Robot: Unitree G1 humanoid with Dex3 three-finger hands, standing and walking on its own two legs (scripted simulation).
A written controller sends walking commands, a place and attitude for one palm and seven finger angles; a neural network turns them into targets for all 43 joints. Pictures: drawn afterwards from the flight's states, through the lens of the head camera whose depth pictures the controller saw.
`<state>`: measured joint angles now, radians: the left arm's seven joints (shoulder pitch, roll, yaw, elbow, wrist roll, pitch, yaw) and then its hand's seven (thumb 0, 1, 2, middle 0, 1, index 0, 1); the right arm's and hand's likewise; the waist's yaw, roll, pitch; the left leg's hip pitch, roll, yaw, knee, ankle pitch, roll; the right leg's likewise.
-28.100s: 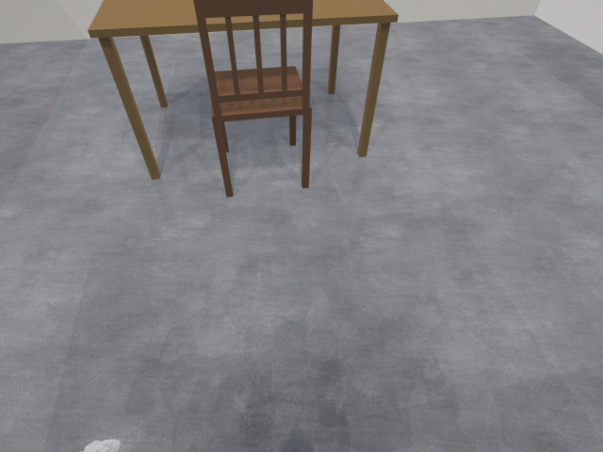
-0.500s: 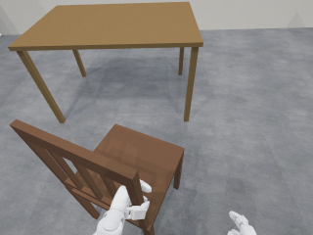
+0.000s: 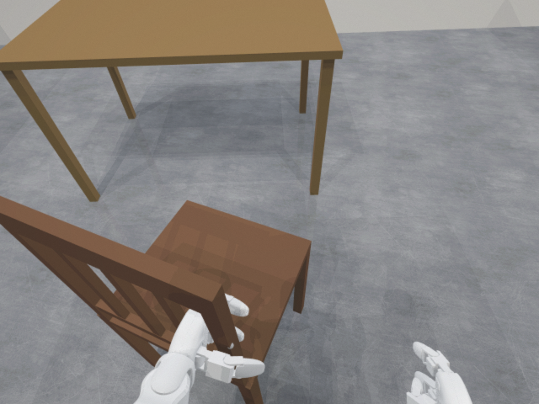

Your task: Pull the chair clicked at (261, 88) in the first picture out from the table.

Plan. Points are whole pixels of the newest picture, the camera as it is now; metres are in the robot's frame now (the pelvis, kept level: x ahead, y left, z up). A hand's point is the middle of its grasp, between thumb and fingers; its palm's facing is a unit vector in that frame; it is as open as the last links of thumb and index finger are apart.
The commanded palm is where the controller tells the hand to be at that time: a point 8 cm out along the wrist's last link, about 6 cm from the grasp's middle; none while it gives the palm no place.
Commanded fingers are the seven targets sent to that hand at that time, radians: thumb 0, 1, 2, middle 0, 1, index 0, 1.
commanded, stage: open the thumb and straighten the fingers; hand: left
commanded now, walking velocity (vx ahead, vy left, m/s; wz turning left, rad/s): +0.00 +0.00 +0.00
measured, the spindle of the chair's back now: (137, 303) +0.31 +0.24 -0.07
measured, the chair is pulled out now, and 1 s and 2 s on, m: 0.68 0.68 0.68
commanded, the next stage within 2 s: draw the fingers out of the gap in 0.42 s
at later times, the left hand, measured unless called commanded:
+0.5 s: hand (219, 359) +0.21 +0.08 -0.04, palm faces -0.21 -0.97 -0.08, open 17.3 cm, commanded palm +0.20 +0.14 -0.02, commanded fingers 0.00 -0.55 0.20 0.00 0.00 0.00 0.00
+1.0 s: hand out of the picture +0.14 +0.10 -0.03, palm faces -0.16 -0.99 -0.04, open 17.5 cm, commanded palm +0.11 +0.14 -0.02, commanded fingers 0.00 -0.55 0.20 0.00 0.00 0.00 0.00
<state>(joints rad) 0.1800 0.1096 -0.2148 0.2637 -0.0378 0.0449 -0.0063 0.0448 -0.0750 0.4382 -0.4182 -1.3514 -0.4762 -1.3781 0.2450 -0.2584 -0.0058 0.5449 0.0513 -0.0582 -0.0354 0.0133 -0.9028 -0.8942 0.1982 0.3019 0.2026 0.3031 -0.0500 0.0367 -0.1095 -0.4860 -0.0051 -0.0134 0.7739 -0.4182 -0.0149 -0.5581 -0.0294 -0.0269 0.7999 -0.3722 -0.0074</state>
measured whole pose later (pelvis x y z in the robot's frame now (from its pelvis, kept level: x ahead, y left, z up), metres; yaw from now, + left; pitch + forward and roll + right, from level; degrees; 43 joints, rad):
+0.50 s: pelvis +0.01 +0.00 -0.02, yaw +2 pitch +10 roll +0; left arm 0.31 0.15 -0.22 0.02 -0.03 0.20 -0.03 -0.01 -0.54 0.20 -0.03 -0.10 -0.04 -0.09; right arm 0.29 -0.25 0.03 0.47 0.04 -0.13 -0.09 0.01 -0.90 -0.89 0.20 0.30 0.20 0.30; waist -0.05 0.06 -0.14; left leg -0.60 -0.01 -0.05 0.91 -0.49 -0.02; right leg -0.64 -0.04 -0.07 0.91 -0.44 -0.01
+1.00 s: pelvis +0.01 +0.02 -0.03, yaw +2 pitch +12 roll -1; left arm 0.73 0.16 -0.27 -0.32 0.04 0.17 -0.04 -0.01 -0.54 0.20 0.00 0.00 -0.01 0.00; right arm 0.29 -0.21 0.01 0.37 0.04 -0.13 -0.10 0.02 -0.90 -0.89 0.20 0.30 0.20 0.30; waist -0.02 0.05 -0.18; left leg -0.68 -0.02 -0.05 1.02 -0.55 0.01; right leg -0.71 -0.05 -0.06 0.99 -0.48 0.02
